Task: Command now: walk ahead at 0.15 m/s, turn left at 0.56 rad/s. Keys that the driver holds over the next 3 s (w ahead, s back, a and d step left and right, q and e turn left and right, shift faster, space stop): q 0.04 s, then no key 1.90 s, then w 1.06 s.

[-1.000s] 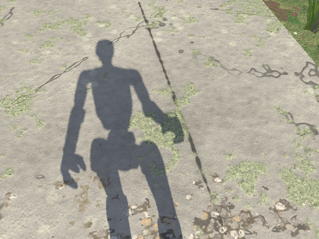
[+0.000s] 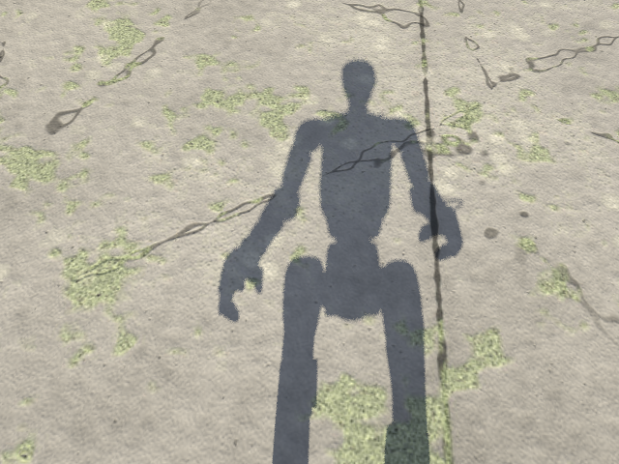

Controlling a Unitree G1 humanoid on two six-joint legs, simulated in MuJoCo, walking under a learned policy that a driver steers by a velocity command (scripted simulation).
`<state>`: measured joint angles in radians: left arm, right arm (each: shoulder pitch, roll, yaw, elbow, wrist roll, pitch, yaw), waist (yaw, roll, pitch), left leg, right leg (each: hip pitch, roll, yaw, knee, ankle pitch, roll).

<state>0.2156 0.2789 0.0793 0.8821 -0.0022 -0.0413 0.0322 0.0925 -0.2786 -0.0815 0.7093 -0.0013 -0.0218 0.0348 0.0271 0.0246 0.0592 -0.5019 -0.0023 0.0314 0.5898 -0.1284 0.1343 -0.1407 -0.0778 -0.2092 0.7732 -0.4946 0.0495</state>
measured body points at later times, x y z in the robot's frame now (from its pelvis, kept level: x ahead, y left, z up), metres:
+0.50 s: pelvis +0.08 -0.02 +0.02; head +0.10 -0.02 +0.47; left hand +0.14 +0.27 -0.10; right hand +0.27 -0.24 -0.09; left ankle +0.12 +0.08 -0.72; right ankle +0.10 -0.16 -0.72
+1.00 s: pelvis +0.11 -0.03 +0.02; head +0.12 -0.03 +0.47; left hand +0.16 +0.23 -0.12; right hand +0.26 -0.27 -0.11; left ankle +0.12 +0.08 -0.72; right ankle +0.10 -0.16 -0.72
